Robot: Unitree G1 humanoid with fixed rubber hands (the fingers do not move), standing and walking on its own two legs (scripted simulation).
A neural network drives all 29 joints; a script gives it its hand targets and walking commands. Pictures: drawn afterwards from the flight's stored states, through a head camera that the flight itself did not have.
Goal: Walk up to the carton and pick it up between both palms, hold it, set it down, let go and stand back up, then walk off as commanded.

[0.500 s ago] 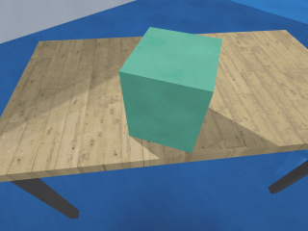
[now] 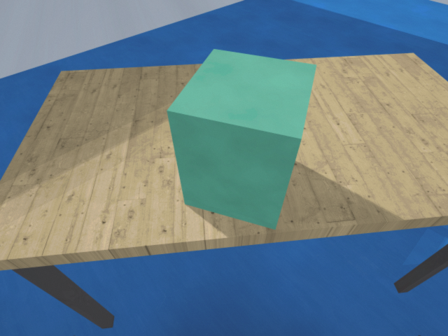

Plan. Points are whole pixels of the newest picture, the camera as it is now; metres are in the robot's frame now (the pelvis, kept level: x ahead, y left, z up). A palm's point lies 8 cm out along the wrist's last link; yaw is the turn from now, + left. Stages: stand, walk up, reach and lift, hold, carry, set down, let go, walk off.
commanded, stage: walk up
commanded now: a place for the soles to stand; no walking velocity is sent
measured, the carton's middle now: (244, 140) +0.47 -0.01 +0.09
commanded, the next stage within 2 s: reach and lift in 0.92 s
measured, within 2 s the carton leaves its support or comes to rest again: neither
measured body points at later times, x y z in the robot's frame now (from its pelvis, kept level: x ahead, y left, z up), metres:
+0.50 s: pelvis +0.03 -0.01 +0.00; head +0.05 +0.01 +0.44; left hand +0.12 +0.32 -0.11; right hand +0.12 -0.34 -0.08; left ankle +0.07 +0.10 -0.71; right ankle +0.05 -0.16 -0.70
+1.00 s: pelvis +0.04 -0.02 +0.00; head +0.07 +0.00 +0.44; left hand +0.14 +0.32 -0.11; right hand +0.16 -0.34 -0.09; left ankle +0.07 +0.10 -0.71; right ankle +0.06 -0.17 -0.71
